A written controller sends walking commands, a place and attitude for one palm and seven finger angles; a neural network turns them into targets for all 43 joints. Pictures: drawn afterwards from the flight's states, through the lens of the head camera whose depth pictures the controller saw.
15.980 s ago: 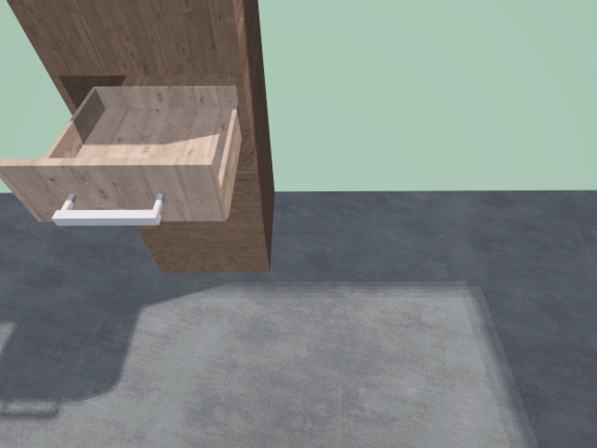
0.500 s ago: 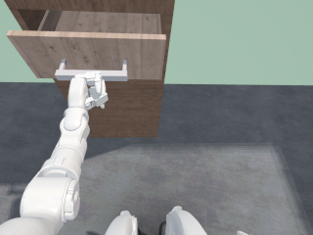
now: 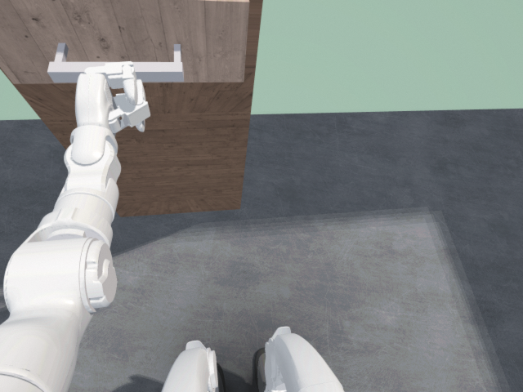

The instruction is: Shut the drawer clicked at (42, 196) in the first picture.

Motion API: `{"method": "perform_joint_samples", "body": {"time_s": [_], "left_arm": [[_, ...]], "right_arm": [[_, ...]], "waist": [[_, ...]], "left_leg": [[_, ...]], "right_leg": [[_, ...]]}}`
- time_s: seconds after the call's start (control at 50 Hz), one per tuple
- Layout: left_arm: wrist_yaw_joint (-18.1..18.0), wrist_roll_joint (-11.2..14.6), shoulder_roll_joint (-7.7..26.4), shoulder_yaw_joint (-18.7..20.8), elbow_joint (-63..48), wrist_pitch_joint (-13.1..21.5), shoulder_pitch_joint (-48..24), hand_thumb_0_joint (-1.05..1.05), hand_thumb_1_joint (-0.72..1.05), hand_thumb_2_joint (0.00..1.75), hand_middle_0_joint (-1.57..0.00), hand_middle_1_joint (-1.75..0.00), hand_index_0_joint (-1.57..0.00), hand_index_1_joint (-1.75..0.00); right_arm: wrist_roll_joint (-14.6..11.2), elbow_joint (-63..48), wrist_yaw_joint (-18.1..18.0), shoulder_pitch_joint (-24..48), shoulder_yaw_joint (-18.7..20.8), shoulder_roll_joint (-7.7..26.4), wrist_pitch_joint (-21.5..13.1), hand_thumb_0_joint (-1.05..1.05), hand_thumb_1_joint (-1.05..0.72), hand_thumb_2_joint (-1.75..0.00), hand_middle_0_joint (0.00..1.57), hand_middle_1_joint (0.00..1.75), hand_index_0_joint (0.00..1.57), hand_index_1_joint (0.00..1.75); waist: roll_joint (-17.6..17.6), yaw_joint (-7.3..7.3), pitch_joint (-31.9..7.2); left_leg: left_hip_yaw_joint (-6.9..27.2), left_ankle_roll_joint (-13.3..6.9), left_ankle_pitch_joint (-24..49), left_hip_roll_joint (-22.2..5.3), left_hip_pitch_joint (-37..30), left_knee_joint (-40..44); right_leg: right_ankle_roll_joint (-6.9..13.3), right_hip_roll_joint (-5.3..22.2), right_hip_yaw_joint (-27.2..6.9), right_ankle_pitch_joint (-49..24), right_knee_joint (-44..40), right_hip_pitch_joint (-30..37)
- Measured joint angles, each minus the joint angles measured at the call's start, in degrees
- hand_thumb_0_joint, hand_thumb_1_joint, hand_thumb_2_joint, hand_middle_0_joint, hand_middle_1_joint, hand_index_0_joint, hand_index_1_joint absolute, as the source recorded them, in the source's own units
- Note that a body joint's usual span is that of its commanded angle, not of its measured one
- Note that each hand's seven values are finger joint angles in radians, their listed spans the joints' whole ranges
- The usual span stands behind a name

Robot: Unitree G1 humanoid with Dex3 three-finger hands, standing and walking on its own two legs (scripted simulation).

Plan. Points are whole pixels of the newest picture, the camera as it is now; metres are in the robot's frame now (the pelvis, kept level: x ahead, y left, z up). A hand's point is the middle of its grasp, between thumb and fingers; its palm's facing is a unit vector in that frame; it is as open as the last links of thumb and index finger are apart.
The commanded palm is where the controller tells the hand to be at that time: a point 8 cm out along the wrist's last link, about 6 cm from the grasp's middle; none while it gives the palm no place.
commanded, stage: push the drawer shut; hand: left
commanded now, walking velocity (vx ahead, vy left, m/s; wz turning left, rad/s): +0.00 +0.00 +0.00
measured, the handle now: (120, 61) +0.61 +0.15 +0.07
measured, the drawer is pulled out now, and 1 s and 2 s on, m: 0.03 0.00 0.00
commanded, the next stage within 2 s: pull the fist back off the drawer in 0.52 s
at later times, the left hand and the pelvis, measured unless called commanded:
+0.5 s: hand (140, 86) +0.57 +0.12 +0.06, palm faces +0.00 -1.00 -0.05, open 3.0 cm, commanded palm +0.59 +0.14 +0.07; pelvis +0.00 +0.01 -0.01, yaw +0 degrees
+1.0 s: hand (144, 86) +0.56 +0.11 +0.07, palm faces +0.00 -1.00 -0.05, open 3.2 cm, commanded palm +0.56 +0.13 +0.07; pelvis -0.01 +0.01 -0.01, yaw +0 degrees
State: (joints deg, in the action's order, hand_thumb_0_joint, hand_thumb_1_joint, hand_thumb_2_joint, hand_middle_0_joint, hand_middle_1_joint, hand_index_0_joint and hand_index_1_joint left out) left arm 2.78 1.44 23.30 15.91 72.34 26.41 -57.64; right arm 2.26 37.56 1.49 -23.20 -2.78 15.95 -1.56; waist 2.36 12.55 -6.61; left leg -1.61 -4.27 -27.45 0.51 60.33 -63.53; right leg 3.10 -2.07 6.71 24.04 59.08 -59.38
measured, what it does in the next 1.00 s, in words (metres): stands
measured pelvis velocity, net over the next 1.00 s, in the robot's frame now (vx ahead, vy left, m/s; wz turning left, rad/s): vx -0.01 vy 0.01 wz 0.01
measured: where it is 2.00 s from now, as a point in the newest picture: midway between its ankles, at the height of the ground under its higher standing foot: outside the picture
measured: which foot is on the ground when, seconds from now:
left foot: down 0.00-1.00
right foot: down 0.00-1.00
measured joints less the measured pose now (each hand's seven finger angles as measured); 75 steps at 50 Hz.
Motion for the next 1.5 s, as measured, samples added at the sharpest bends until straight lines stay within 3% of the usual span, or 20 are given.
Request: {"method": "perform_joint_samples", "body": {"time_s": [0.22, 0.34, 0.8, 1.06, 1.5], "left_arm": [[-2.02, -1.92, 1.67, 0.90, 3.21, -0.99, -5.63, 0.03, 0.73, 0.95, -1.40, -1.60, -1.40, -1.60], [-2.00, -2.96, 1.85, 0.88, 4.13, -0.81, -6.98, 0.00, 0.67, 0.98, -1.40, -1.60, -1.40, -1.60], [-3.57, -2.82, 4.36, -1.86, 7.73, -2.97, -11.76, 0.04, 0.65, 1.00, -1.40, -1.60, -1.40, -1.60], [-3.86, -2.97, 2.52, -0.62, 4.89, -2.76, -9.72, 0.03, 0.73, 0.99, -1.40, -1.60, -1.40, -1.60], [-1.63, -0.09, -3.15, 2.66, -9.05, -1.94, 6.64, 0.03, 0.88, 0.91, -1.40, -1.60, -1.40, -1.60]], "right_arm": [[1.21, 0.12, 1.13, -1.34, -0.23, -0.39, 1.10, 0.00, -0.91, -0.90, 0.20, 0.30, 0.20, 0.30], [1.64, 0.38, 1.57, -2.07, -0.39, -0.72, 1.97, 0.00, -0.91, -0.90, 0.20, 0.30, 0.20, 0.30], [1.73, 0.70, 0.99, -2.18, -1.35, 0.14, -0.36, 0.00, -0.91, -0.90, 0.20, 0.30, 0.20, 0.30], [1.90, 0.47, 2.45, -2.69, -0.71, -0.27, 1.10, 0.00, -0.91, -0.90, 0.20, 0.30, 0.20, 0.30], [-0.31, -3.41, 2.63, -0.41, 1.17, -1.17, 5.97, 0.00, -0.91, -0.90, 0.20, 0.30, 0.20, 0.30]], "waist": [[0.59, 1.63, -0.15], [0.63, 1.61, -0.23], [0.61, 3.73, 0.06], [0.71, 2.57, -0.05], [0.13, -1.71, -1.17]], "left_leg": [[0.58, -0.19, -0.74, -0.05, 2.50, -1.11], [1.09, -0.22, -0.90, 0.07, 3.60, -1.73], [1.92, -0.39, 0.55, 0.37, 6.03, -2.31], [1.61, -0.15, -0.15, 0.11, 5.86, -3.00], [-1.04, 0.90, -2.01, -1.05, -5.26, 3.59]], "right_leg": [[-0.30, -0.09, 0.54, 0.45, 0.28, -1.97], [-0.36, 0.01, 1.05, 0.61, 0.54, -2.72], [-0.44, 0.34, 1.96, -0.88, 0.41, -4.47], [-0.21, 0.10, 1.61, -0.20, 1.40, -4.63], [0.61, -1.63, -1.75, 1.66, -2.86, 4.15]]}}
